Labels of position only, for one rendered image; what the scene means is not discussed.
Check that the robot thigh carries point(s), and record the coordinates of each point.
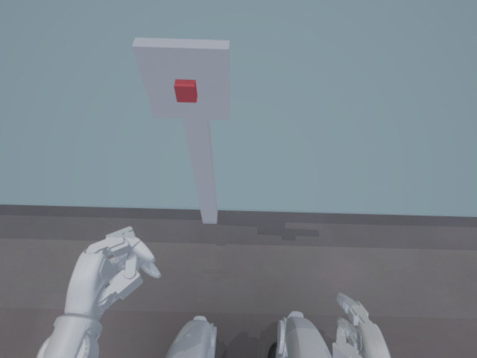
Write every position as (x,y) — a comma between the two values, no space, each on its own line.
(196,339)
(298,338)

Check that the panel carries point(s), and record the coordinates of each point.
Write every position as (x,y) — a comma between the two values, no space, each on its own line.
(160,62)

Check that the left robot hand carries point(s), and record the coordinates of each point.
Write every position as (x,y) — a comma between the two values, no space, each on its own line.
(87,293)

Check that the robot right thigh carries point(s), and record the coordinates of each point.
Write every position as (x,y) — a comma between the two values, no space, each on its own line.
(298,338)

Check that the left robot forearm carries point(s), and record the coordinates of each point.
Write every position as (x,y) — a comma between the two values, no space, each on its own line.
(74,336)

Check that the right robot hand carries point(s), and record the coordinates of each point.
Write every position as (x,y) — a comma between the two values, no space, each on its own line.
(365,341)

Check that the button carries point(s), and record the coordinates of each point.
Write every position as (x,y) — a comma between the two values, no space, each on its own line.
(185,90)

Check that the robot left thigh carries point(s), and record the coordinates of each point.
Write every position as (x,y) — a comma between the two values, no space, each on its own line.
(196,339)

